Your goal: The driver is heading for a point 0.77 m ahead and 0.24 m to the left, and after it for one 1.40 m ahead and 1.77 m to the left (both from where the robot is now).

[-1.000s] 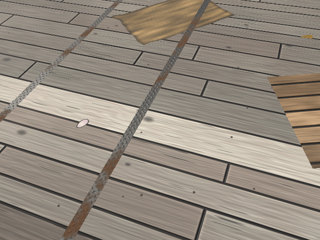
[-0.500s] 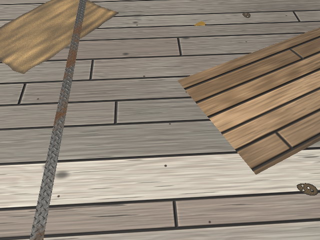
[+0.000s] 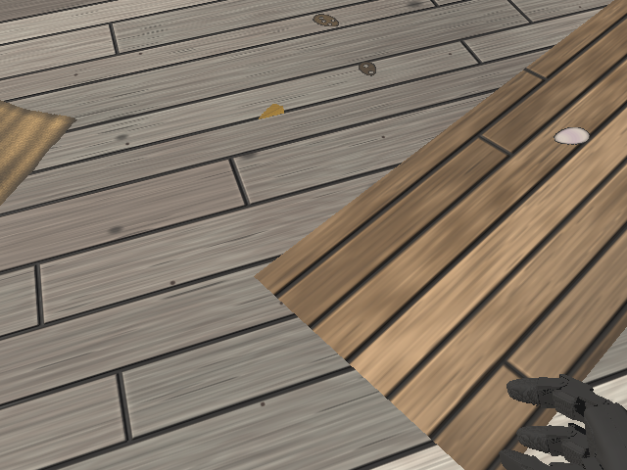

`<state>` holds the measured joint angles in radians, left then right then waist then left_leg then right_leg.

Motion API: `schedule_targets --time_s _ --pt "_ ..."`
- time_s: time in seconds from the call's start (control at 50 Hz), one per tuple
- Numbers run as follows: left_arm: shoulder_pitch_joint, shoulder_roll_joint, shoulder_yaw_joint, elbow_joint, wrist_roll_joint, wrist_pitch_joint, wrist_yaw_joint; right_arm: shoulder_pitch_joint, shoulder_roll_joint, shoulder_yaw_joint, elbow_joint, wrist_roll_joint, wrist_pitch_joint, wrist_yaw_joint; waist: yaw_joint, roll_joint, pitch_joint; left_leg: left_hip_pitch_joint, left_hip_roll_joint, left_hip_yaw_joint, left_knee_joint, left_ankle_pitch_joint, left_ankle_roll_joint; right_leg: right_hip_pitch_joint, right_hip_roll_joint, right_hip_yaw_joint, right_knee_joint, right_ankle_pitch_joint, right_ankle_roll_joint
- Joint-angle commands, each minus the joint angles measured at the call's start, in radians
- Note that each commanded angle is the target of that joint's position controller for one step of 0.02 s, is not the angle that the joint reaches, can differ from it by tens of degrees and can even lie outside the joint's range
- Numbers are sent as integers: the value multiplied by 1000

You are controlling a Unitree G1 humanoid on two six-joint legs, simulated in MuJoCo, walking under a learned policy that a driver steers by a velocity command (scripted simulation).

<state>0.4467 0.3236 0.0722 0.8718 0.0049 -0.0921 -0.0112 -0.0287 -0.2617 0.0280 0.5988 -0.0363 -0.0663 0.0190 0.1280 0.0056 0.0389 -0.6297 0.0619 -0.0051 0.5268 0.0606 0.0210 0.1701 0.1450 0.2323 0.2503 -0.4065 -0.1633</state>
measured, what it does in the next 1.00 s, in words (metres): walks ahead, turning left: left foot, then right foot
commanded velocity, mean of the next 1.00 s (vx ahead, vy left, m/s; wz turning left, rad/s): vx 0.82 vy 0.00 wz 0.71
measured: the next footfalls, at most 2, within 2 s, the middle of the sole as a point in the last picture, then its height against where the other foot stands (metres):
left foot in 0.04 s outside the picture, level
right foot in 0.46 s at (391, 383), level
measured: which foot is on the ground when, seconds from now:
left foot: up 0.00-0.02, down 0.04-0.44, up 0.46-0.82, down 0.84-1.00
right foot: down 0.00-0.06, up 0.08-0.44, down 0.46-0.84, up 0.86-1.00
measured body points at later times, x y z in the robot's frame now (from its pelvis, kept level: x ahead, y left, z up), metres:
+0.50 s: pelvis +0.47 +0.06 +0.00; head +0.51 +0.06 +0.45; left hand +0.69 +0.32 -0.05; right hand +0.49 -0.24 -0.13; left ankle +0.24 +0.12 -0.66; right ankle +0.60 -0.05 -0.72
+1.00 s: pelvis +0.82 +0.20 -0.01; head +0.88 +0.24 +0.43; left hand +0.75 +0.48 -0.12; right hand +1.10 +0.09 -0.13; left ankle +0.88 +0.28 -0.72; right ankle +0.89 +0.06 -0.62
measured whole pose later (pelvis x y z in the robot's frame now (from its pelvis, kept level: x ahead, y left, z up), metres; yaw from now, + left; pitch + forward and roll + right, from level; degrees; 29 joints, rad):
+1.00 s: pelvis +0.82 +0.20 -0.01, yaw +45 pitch +0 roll +1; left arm 0.17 0.22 -0.01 0.68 0.04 -0.03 0.02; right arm 0.19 -0.31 -0.06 0.70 -0.01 0.02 0.00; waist 0.00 0.01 0.16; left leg -0.44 -0.22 0.01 0.57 -0.12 0.17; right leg -0.54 -0.07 0.07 1.38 -0.47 0.08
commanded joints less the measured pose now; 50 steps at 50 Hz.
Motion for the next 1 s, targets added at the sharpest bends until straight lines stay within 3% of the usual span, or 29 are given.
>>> schedule_targets --time_s 0.02,0.04,0.06,0.08,0.1,0.12,0.14,0.2,0.28,0.38,0.42,0.44,0.46,0.48,0.5,0.52,0.54,0.62,0.72,0.76,0.8,0.82,0.84,0.86,0.88,0.9,0.94,0.96,1.0 --pt "-31 213 46 -26 37 -4 16 306 -196 -86 45 18 -11 -26 -222 -108 -188 466 -117 94 -8 -167 68 -63 -227 -12 390 1275 2" --pt "-100 183 39 -39 52 1 20 534 -235 -108 110 17 -5 -43 -346 -99 -254 701 -54 43 37 -264 95 -231 -193 -55 684 1144 16" --pt "-29 42 5 -84 16 -5 13 634 -331 -138 134 -19 -7 -47 -300 180 -366 973 187 -421 17 -562 233 -581 -45 -129 1163 513 75" --pt "12 16 -19 -97 12 -26 -4 573 -299 -136 157 -2 2 -18 -227 323 -365 1015 260 -925 -250 -665 302 -828 40 -94 1241 -18 79" --pt "-83 50 -23 -113 25 -25 3 420 -228 -129 129 6 1 -4 -187 172 -180 889 237 -830 -279 -730 307 -939 -84 -96 1228 80 62" --pt "-180 75 -27 -130 41 -28 -1 388 -168 -121 129 17 -1 4 -190 22 -120 758 205 -703 -275 -643 291 -912 -129 -102 1157 140 68" --pt "-259 75 -30 -158 56 -28 -4 410 -131 -109 154 16 -1 7 -184 -44 -58 639 149 -598 -286 -535 258 -876 -154 -116 1073 145 76" --pt "-285 25 -58 -222 85 0 -19 465 -123 -101 219 27 -16 -5 -114 31 18 467 70 -498 -335 -433 264 -857 -202 -135 904 85 134" --pt "-490 10 -95 -320 50 0 -41 444 -169 -123 202 29 -25 -11 -134 49 86 228 2 -376 -443 -298 241 -686 -205 -213 504 298 192" --pt "-526 41 -84 -329 33 -5 -25 511 -208 -143 215 52 -22 -3 -175 46 11 381 18 -369 -338 75 165 -480 -151 -227 296 450 178" --pt "-378 87 -57 -286 36 -12 -2 527 -238 -149 225 44 -16 -7 -107 21 -112 452 -12 -332 -60 349 126 -289 -102 -245 250 301 152" --pt "-223 119 -38 -251 40 -18 15 497 -249 -154 217 44 -19 -2 -23 11 -199 352 -54 -309 171 304 105 -78 -157 -207 265 256 132" --pt "-9 201 -6 -234 59 -19 40 469 -172 -133 186 45 -32 -3 64 -71 -342 212 -98 -241 479 34 99 142 -386 16 244 -83 92" --pt "-4 259 10 -226 83 -9 41 563 -38 -96 142 85 -27 -11 -13 -315 -479 -58 -175 -135 776 -576 77 330 -662 521 85 -364 -8" --pt "-67 202 15 -222 60 3 41 488 -106 -98 141 57 -8 -18 -24 -238 -363 -178 -86 -94 857 -468 94 210 -620 585 18 -451 -19" --pt "-132 107 -5 -225 51 1 37 386 -136 -107 140 36 3 -12 -23 -126 -207 -202 -44 -77 828 -383 94 76 -561 389 25 -298 4" --pt "-151 64 -15 -206 53 -3 29 336 -127 -107 135 25 11 0 -38 -57 -121 -182 -14 -73 792 -348 87 -32 -518 236 19 -79 15" --pt "-91 0 -28 -112 18 -32 15 235 -48 -90 68 4 63 39 -106 -117 -11 -201 48 -56 746 -343 70 -171 -448 -83 -28 314 69" --pt "-219 27 -23 -100 2 -48 18 92 -40 -60 -26 -4 55 71 -183 -64 76 19 -14 91 303 -51 56 -369 -325 -447 -61 783 128" --pt "-180 94 -8 -90 -5 -51 26 141 -58 -64 1 -5 49 82 -197 -60 32 236 -113 190 171 36 67 -376 -309 -489 56 1011 136" --pt "-180 164 12 -109 -21 -34 31 327 -114 -87 56 -12 47 70 -283 -75 -93 473 -174 176 143 14 115 -362 -352 -467 352 1193 143" --pt "-201 173 15 -124 -27 -24 28 497 -153 -110 107 -20 46 53 -355 -67 -179 659 -180 120 126 37 157 -417 -365 -444 600 1106 154" --pt "-178 126 9 -113 -19 -12 19 542 -197 -129 142 -15 46 24 -351 22 -183 787 -131 31 53 120 190 -552 -268 -446 908 444 182" --pt "-63 32 -11 -135 9 5 16 482 -318 -156 109 -3 55 4 -249 196 -186 901 80 -195 177 896 245 -759 -144 -443 1326 -277 217" --pt "21 75 -11 -202 3 22 30 474 -373 -177 44 4 61 6 -234 151 -482 1126 267 -533 99 1009 441 -908 -123 -229 1507 -230 242" --pt "-34 110 -19 -212 15 26 38 388 -344 -179 2 22 77 -11 -231 41 -480 1022 264 -627 -35 670 446 -923 -159 -164 1450 -110 230" --pt "-122 108 -22 -223 39 42 38 280 -233 -146 12 35 86 -28 -146 -64 -210 671 150 -535 -157 332 384 -882 -214 -152 1246 -60 233" --pt "-116 108 -21 -222 47 61 43 275 -209 -138 18 37 80 -32 -122 -68 -138 539 125 -488 -169 408 358 -827 -229 -154 1167 -60 240" --pt "-118 86 -26 -222 53 100 49 274 -198 -133 38 35 71 -26 -94 -97 -120 371 70 -410 -169 502 324 -710 -246 -161 1018 -68 256"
